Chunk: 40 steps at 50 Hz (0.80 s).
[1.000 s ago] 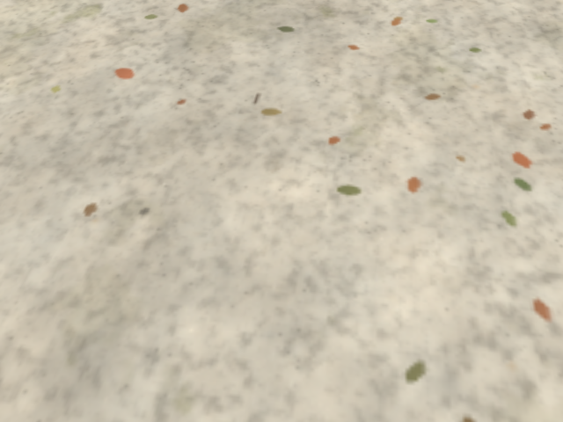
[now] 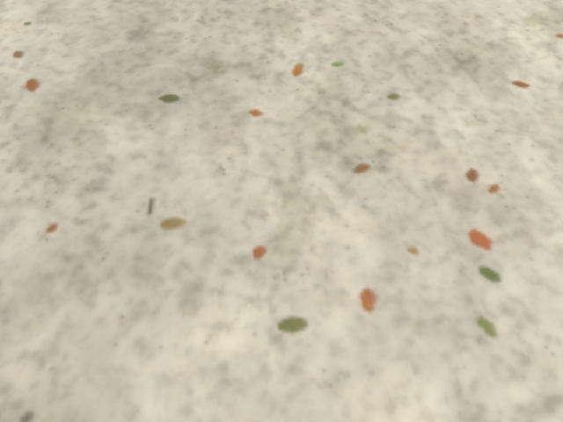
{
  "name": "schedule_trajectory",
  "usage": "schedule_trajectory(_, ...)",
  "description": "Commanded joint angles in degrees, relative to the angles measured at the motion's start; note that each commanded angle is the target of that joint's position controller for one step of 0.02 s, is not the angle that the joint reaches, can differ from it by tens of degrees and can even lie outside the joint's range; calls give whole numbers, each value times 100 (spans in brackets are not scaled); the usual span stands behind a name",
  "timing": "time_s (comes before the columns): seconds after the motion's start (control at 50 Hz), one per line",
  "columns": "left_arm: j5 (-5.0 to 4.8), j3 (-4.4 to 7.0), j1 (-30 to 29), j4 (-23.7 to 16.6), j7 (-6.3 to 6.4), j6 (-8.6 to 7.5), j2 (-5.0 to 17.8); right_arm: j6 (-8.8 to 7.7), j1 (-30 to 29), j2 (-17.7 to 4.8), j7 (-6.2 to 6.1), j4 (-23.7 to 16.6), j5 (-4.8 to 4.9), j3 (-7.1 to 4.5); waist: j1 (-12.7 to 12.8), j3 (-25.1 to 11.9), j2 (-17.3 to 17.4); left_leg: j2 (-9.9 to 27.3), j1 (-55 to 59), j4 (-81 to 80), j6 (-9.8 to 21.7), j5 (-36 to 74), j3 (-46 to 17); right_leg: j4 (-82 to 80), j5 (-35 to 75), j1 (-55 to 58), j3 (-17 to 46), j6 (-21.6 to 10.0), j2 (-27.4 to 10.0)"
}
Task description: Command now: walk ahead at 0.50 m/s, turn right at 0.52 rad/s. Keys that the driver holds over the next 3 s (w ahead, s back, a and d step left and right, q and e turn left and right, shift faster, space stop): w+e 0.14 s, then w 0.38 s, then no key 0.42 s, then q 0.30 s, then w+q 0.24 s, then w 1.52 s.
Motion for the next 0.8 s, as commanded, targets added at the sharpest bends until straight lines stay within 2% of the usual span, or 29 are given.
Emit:
schedule_trajectory(0.02, -161, 367, 1366, 185, 127, 80, 1150, -257, -595, -745, 84, -911, 29, -124, 502, -705, -101, 147, -3341, 1907, 41, 542, -995, -1945, 598, 2994, 3359, -1283, -2124)
schedule_trajectory(0.04, -151, 302, 1090, 148, 141, 66, 906, -245, -535, -721, 75, -853, 1, -137, 232, -339, 179, 317, -3017, 1360, 8, 712, -983, -2084, 1020, 2324, 2868, -1000, -1802)
schedule_trajectory(0.06, -192, 252, 922, 131, 168, 34, 765, -146, -470, -703, 71, -858, -110, -134, 41, -214, 142, 400, -2669, 1018, -88, 749, -986, -2168, 1423, 1848, 2486, -853, -1519)
schedule_trajectory(0.08, -201, 223, 863, 101, 173, -12, 719, -26, -339, -640, 93, -839, -181, -123, -64, -295, 22, 433, -2386, 792, -172, 785, -981, -2217, 1633, 1628, 2244, -803, -1357)
schedule_trajectory(0.12, -210, 248, 1038, 129, 154, -113, 854, 131, -409, -574, 132, -927, -207, -118, -101, -352, -55, 404, -2346, 459, -316, 905, -858, -2260, 2039, 1466, 2049, -820, -1180)
schedule_trajectory(0.16, -196, 273, 1239, 148, 149, -141, 970, 183, -777, -557, 157, -1087, -193, -109, -16, -259, -149, 421, -2574, -39, -415, 1326, -769, -2390, 1940, 1441, 1963, -746, -1084)
schedule_trajectory(0.22, -192, 234, 1620, 225, 138, -149, 874, 187, -1432, -560, 181, -1294, -164, -91, 258, -123, -295, 424, -2887, -937, -422, 2061, -706, -2465, 2043, 1760, 1886, -510, -1016)
schedule_trajectory(0.32, -141, 183, 2112, 369, 191, -172, 863, 128, -2227, -543, 245, -1556, -103, -24, 605, -77, -360, 233, -3016, -2002, -227, 2644, -619, -2328, 2470, 2601, 1852, -326, -1143)
schedule_trajectory(0.38, -81, 165, 2188, 419, 245, -179, 931, 69, -2482, -617, 262, -1709, -79, -18, 624, 31, -412, 79, -2856, -2481, -22, 2428, -599, -2170, 2812, 2971, 1939, -303, -1367)
schedule_trajectory(0.42, -64, 171, 1960, 406, 283, -198, 1026, 29, -2062, -726, 240, -1633, -70, -59, 334, -9, -466, -91, -2156, -2814, 182, 2023, -590, -1871, 3585, 2951, 1861, -151, -1447)
schedule_trajectory(0.44, -53, 178, 1860, 403, 286, -213, 1085, 10, -1605, -825, 195, -1492, -61, -109, 130, -209, -496, -288, -1512, -2906, 284, 1761, -523, -1430, 4378, 2906, 1786, -65, -1400)
schedule_trajectory(0.46, -44, 176, 1783, 418, 262, -215, 1109, -30, -813, -917, 132, -1234, -56, -171, -237, -608, -342, -455, -586, -3226, 408, 1795, -432, -512, 4751, 2815, 1599, 26, -1196)
schedule_trajectory(0.48, -74, 133, 1774, 365, 237, -243, 1003, -85, 89, -1134, 52, -1020, -140, -249, -619, -1180, -89, 74, 777, -3324, 622, 1737, -948, 744, 3818, 2069, 1418, 112, -949)
schedule_trajectory(0.5, -286, 14, 2383, 221, 189, -263, 465, -95, 738, -1804, 11, -984, -279, -414, -497, -2068, 1074, 1706, 2488, -3495, 1296, 1095, -3417, 2885, 1146, 365, 963, 392, -122)
schedule_trajectory(0.52, -197, 66, 2434, 305, 199, -252, 726, 3, 546, -1614, 91, -885, -119, -403, -367, -2087, 1273, 2141, 2413, -4328, 1582, 953, -5052, 3771, -1812, -576, 1081, 372, 305)
schedule_trajectory(0.54, -87, 96, 2057, 289, 212, -213, 837, 29, -136, -1234, 117, -1018, -14, -307, -118, -993, 561, 1988, 1435, -4362, 1531, 1095, -4238, 4035, -1437, -869, 1254, 359, -80)
schedule_trajectory(0.56, -58, 58, 1720, 245, 185, -212, 729, 0, -556, -854, 139, -1081, 8, -203, -37, -493, 79, 1760, 689, -4413, 1447, 2097, -3383, 3785, -1104, -760, 1219, 399, -287)
schedule_trajectory(0.58, -63, 39, 1616, 228, 171, -177, 597, -41, -666, -673, 133, -1029, -4, -134, 92, -253, 89, 1481, 249, -4468, 1280, 3276, -2674, 3468, -1014, -561, 1136, 439, -447)
schedule_trajectory(0.6, 0, 30, 1645, 223, 159, -105, 561, -85, -657, -552, 117, -927, 25, -80, 215, -217, 244, 1250, -40, -4493, 1146, 4280, -2121, 3187, -1006, -299, 1073, 523, -542)
schedule_trajectory(0.62, 29, 13, 1783, 301, 146, -35, 487, -134, -587, -543, 121, -843, 18, -59, 278, -317, 369, 1146, -163, -4447, 1097, 5149, -1777, 3071, -978, -44, 990, 594, -502)
schedule_trajectory(0.66, 10, -3, 1838, 332, 130, 36, 411, -207, -442, -670, 136, -702, 35, -69, 370, -500, 453, 1028, -140, -4417, 1138, 6171, -1371, 2828, -779, 39, 860, 708, -415)
schedule_trajectory(0.72, -14, -71, 1460, 272, 124, 85, 293, -154, -464, -724, 110, -585, 24, -40, 384, -515, 504, 800, -100, -4427, 1059, 6337, -919, 1861, -304, -38, 631, 831, -504)
schedule_trajectory(0.76, -35, -145, 1091, 228, 132, 97, 183, -100, -407, -698, 93, -498, 26, -10, 264, -531, 605, 660, -126, -4385, 951, 6255, -713, 1116, 83, 209, 460, 861, -533)
schedule_trajectory(0.8, -63, -174, 860, 231, 175, 111, 188, -60, -204, -716, 79, -369, 22, -5, 128, -610, 611, 700, 34, -4285, 917, 6123, -743, 663, 315, 400, 387, 856, -502)
Next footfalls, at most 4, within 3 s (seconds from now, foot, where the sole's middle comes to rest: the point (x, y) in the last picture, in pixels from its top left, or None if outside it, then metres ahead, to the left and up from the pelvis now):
0.48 left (257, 419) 0.46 0.09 -0.75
0.92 right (345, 383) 0.54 -0.12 -0.75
1.68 right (341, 341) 0.64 -0.12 -0.75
2.16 left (241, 254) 0.90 0.13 -0.75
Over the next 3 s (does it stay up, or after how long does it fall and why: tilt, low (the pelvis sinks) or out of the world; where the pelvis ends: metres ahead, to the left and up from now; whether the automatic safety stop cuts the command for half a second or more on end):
stays up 1.21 0.08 0.03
